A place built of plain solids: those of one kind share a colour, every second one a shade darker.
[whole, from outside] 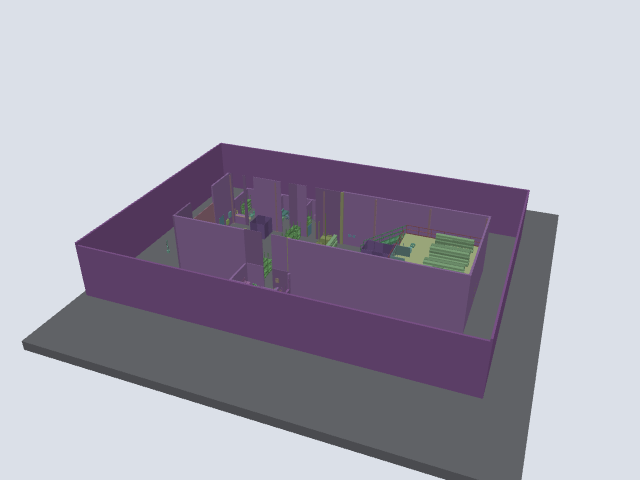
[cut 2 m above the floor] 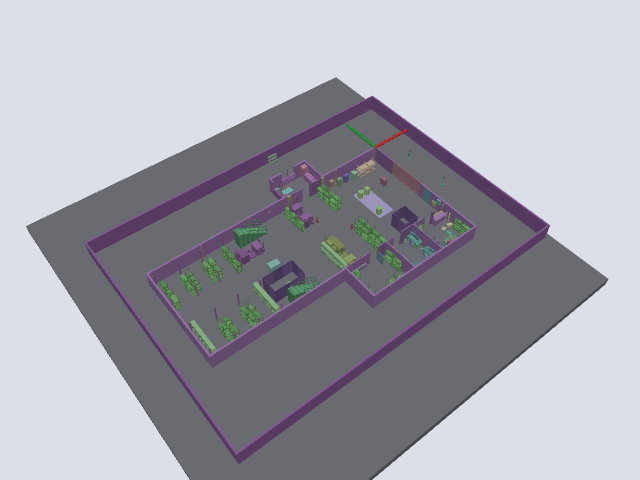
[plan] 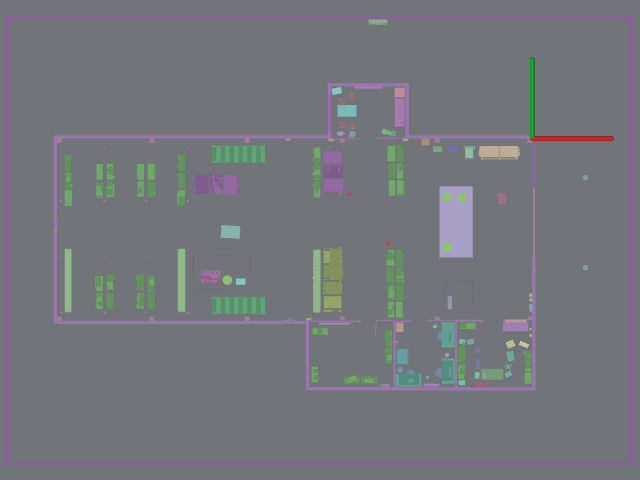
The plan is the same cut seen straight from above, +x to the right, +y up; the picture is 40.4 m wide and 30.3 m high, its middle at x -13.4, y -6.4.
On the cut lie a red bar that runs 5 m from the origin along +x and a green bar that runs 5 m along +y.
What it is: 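A works' own stores building on a factory's ground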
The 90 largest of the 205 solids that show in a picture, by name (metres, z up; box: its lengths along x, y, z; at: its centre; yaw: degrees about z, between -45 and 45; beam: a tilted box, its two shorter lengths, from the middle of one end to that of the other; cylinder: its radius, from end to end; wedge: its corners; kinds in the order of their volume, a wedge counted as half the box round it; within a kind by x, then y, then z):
{
 "yard_bound_1": {"box": [0.2, 28.33, 6.2], "at": [-33.13, -6.45, 3.05]},
 "yard_bound_2": {"box": [39.6, 0.2, 6.2], "at": [-13.43, -20.51, 3.05]},
 "yard_bound_3": {"box": [39.6, 0.2, 5.9], "at": [-13.43, 7.61, 2.9]},
 "yard_bound_4": {"box": [0.2, 28.33, 6.2], "at": [6.27, -6.45, 3.05]},
 "wall_1": {"box": [0.2, 11.9, 6.65], "at": [-30.1, -5.75, 3.27]},
 "wall_2": {"box": [16.1, 0.2, 6.65], "at": [-22.15, -11.6, 3.27]},
 "wall_3": {"box": [17.5, 0.2, 6.65], "at": [-21.45, 0.1, 3.27]},
 "wall_4": {"box": [0.2, 4.4, 2.75], "at": [-14.2, -13.7, 1.32]},
 "wall_5": {"box": [0.2, 2.41, 0.95], "at": [-12.8, 1.65, 0.42]},
 "wall_6": {"box": [0.2, 0.66, 2.75], "at": [-12.8, 3.17, 1.32]},
 "wall_7": {"box": [3.27, 0.06, 6.65], "at": [-12.53, -11.47, 3.27]},
 "wall_8": {"box": [3.21, 0.06, 2.75], "at": [-12.5, -11.53, 1.32]},
 "wall_9": {"box": [1.66, 0.2, 2.75], "at": [-12.07, 3.4, 1.32]},
 "wall_10": {"box": [1.91, 0.06, 6.65], "at": [-11.8, -0.03, 3.27]},
 "wall_11": {"box": [1.85, 0.06, 2.75], "at": [-11.78, 0.03, 1.32]},
 "wall_12": {"box": [5.6, 0.2, 2.75], "at": [-11.5, -15.8, 1.32]},
 "wall_13": {"box": [1.1, 0.06, 2.75], "at": [-9.25, -11.53, 1.32]},
 "wall_14": {"box": [1.17, 0.06, 6.65], "at": [-9.22, -11.47, 3.27]},
 "wall_15": {"box": [1.85, 0.06, 2.75], "at": [-8.93, 0.03, 1.32]},
 "wall_16": {"box": [1.91, 0.06, 6.65], "at": [-8.89, -0.03, 3.27]},
 "wall_17": {"box": [0.06, 4.2, 2.75], "at": [-8.73, -13.6, 1.32]},
 "wall_18": {"box": [0.06, 4.2, 2.75], "at": [-8.67, -13.6, 1.32]},
 "wall_19": {"box": [1.66, 0.2, 2.75], "at": [-8.62, 3.4, 1.32]},
 "wall_20": {"box": [1.16, 0.06, 6.65], "at": [-8.18, -11.47, 3.27]},
 "wall_21": {"box": [0.2, 3.5, 2.75], "at": [-7.9, 1.75, 1.32]},
 "wall_22": {"box": [3.9, 0.2, 2.75], "at": [-6.75, -15.8, 1.32]},
 "wall_23": {"box": [1.8, 0.06, 2.75], "at": [-5.7, -11.53, 1.32]},
 "wall_24": {"box": [1.86, 0.06, 6.65], "at": [-5.67, -11.47, 3.27]},
 "wall_25": {"box": [0.06, 4.2, 2.75], "at": [-4.83, -13.6, 1.32]},
 "wall_26": {"box": [0.06, 4.2, 2.75], "at": [-4.77, -13.6, 1.32]},
 "wall_27": {"box": [1.77, 0.06, 6.65], "at": [-3.98, -11.47, 3.27]},
 "wall_28": {"box": [1.71, 0.06, 2.75], "at": [-3.95, -11.53, 1.32]},
 "wall_29": {"box": [8.2, 0.2, 6.65], "at": [-3.9, 0.1, 3.27]},
 "wall_30": {"box": [5.0, 0.2, 2.75], "at": [-2.3, -15.8, 1.32]},
 "wall_31": {"box": [0.36, 0.06, 6.65], "at": [-1.93, -11.47, 3.27]},
 "wall_32": {"box": [0.36, 0.06, 6.65], "at": [-0.17, -11.47, 3.27]},
 "wall_33": {"box": [0.2, 4.4, 2.75], "at": [0.1, -13.7, 1.32]},
 "wall_34": {"box": [0.2, 3.96, 6.65], "at": [0.1, -9.53, 3.27]},
 "wall_35": {"box": [0.2, 3.26, 6.65], "at": [0.1, -1.43, 3.27]},
 "raised_floor_steel_1": {"box": [8.22, 10.66, 0.2], "at": [-25.74, -5.75, 3.05]},
 "shelving_run_1": {"box": [0.4, 3.91, 0.22], "at": [-29.32, -8.94, 1.26]},
 "shelving_run_2": {"box": [0.44, 3.94, 0.17], "at": [-29.3, -8.95, 0.86]},
 "shelving_run_3": {"box": [3.91, 0.44, 0.22], "at": [-27.11, -7.43, 4.41]},
 "shelving_run_4": {"box": [3.93, 0.41, 0.22], "at": [-27.1, -9.76, 4.41]},
 "shelving_run_5": {"box": [3.94, 0.4, 0.23], "at": [-27.09, -9.77, 3.67]},
 "shelving_run_6": {"box": [3.93, 0.4, 0.22], "at": [-27.09, -9.77, 4.04]},
 "shelving_run_7": {"box": [3.94, 0.4, 0.31], "at": [-27.09, -6.93, 3.26]},
 "shelving_run_8": {"box": [3.89, 0.4, 0.22], "at": [-27.09, -6.93, 3.67]},
 "shelving_run_9": {"box": [3.92, 0.4, 0.22], "at": [-27.09, -6.93, 4.04]},
 "shelving_run_10": {"box": [3.89, 0.4, 0.23], "at": [-27.09, -6.93, 4.42]},
 "shelving_run_11": {"box": [3.93, 0.45, 0.22], "at": [-27.09, -4.59, 4.41]},
 "shelving_run_12": {"box": [3.9, 0.42, 0.22], "at": [-27.08, -4.08, 4.41]},
 "shelving_run_13": {"box": [0.47, 3.93, 0.22], "at": [-22.15, -8.95, 1.26]},
 "shelving_run_14": {"box": [0.46, 3.93, 0.22], "at": [-13.6, -9.0, 0.52]},
 "shelving_run_15": {"box": [0.4, 3.91, 0.22], "at": [-13.58, -9.01, 1.26]},
 "shelving_run_16": {"box": [0.4, 3.25, 0.21], "at": [-13.58, -8.66, 0.88]},
 "rack_high_1": {"box": [0.8, 1.21, 1.16], "at": [-20.84, -2.92, 0.53], "yaw": -0.6},
 "rack_high_2": {"box": [0.75, 1.13, 1.08], "at": [-19.07, -2.91, 0.49], "yaw": -0.6},
 "rack_high_3": {"box": [1.13, 0.73, 1.28], "at": [-12.59, -1.2, 0.59]},
 "rack_high_4": {"box": [1.22, 0.78, 1.15], "at": [-12.56, -2.96, 0.53]},
 "rack_high_5": {"box": [1.18, 0.78, 0.2], "at": [-12.55, -2.11, 0.05], "yaw": 1.3},
 "rack2n_high_1": {"box": [1.11, 0.79, 0.47], "at": [-12.62, -9.42, 0.18]},
 "rack2n_high_2": {"box": [1.1, 0.73, 1.28], "at": [-12.61, -7.47, 0.59]},
 "rack2n_high_3": {"box": [1.1, 0.75, 1.14], "at": [-12.59, -10.33, 0.52]},
 "rack2n_high_4": {"box": [1.18, 0.78, 1.18], "at": [-12.56, -8.38, 0.54]},
 "raised_slab_1": {"box": [2.1, 4.5, 0.14], "at": [-4.8, -5.25, 0.02]},
 "roller_shutter_1": {"box": [0.06, 4.36, 4.55], "at": [0.12, -5.3, 2.23]},
 "drum_1": {"cylinder": 0.3, "from": [-19.25, -8.93, 0.0], "to": [-19.25, -8.93, 0.87]},
 "drum_2": {"cylinder": 0.3, "from": [-5.38, -6.85, 0.09], "to": [-5.38, -6.85, 0.96]},
 "drum_3": {"cylinder": 0.3, "from": [-5.38, -3.69, 0.09], "to": [-5.38, -3.69, 0.96]},
 "drum_4": {"cylinder": 0.3, "from": [-4.43, -3.72, 0.09], "to": [-4.43, -3.72, 0.96]},
 "crate_1": {"box": [1.2, 0.8, 0.95], "at": [-19.05, -5.89, 0.42], "yaw": -3.6},
 "hatch_counter_1": {"box": [1.58, 0.56, 0.84], "at": [-1.05, -11.84, 0.5]},
 "fridge_tall_1": {"box": [0.64, 0.6, 1.8], "at": [-8.37, 2.91, 0.85]},
 "plan_chest_small_1": {"box": [0.64, 0.92, 0.93], "at": [-8.2, -13.76, 0.41]},
 "stair_openriser_grating_1": {"box": [0.1, 1.0, 2.07], "at": [-20.21, -10.53, 0.98]},
 "stair_openriser_grating_2": {"box": [0.1, 1.0, 2.07], "at": [-20.21, -0.97, 0.98]},
 "pier_1": {"box": [0.34, 0.17, 6.65], "at": [-14.1, -11.41, 3.27]},
 "spill_kit_1": {"box": [0.51, 0.62, 1.12], "at": [-3.98, -0.93, 0.51]},
 "radiator_1": {"box": [1.98, 0.14, 0.66], "at": [-12.47, -11.68, 0.44]},
 "radiator_2": {"box": [1.02, 0.19, 0.66], "at": [-6.36, -15.56, 0.44]},
 "tool_cabinet_1": {"box": [0.5, 0.65, 0.88], "at": [-1.92, -3.79, 0.56]},
 "pallet_load_1": {"box": [1.2, 0.49, 0.2], "at": [-20.31, -8.88, 0.05], "yaw": -1.4},
 "pallet_load_2": {"box": [1.2, 0.49, 0.2], "at": [-20.31, -8.57, 0.05], "yaw": -1.4},
 "charger_1": {"box": [0.56, 0.36, 0.98], "at": [-5.02, -0.67, 0.59]},
 "truck_charger_1": {"box": [0.56, 0.36, 0.98], "at": [-5.99, -0.67, 0.59]},
 "bar_rack_1": {"box": [2.41, 0.71, 0.12], "at": [-2.12, -0.82, 0.91]},
 "wash_basin_1": {"box": [0.5, 0.42, 0.87], "at": [-6.74, -0.21, 0.39]},
 "packing_desk_1": {"box": [1.4, 0.7, 0.16], "at": [-2.52, -14.88, 0.84]},
 "boiler_1": {"box": [0.5, 0.35, 0.7], "at": [-3.38, -15.52, 1.59]}
}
